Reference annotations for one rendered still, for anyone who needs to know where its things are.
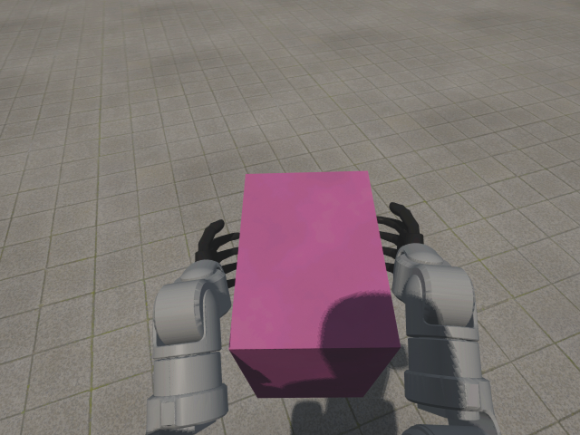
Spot carton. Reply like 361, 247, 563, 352
228, 171, 401, 398

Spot robot left forearm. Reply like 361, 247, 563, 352
146, 259, 232, 435

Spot robot right forearm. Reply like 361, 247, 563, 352
391, 243, 501, 435

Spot left robot hand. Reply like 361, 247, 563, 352
195, 219, 240, 288

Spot right robot hand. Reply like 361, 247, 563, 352
376, 202, 424, 273

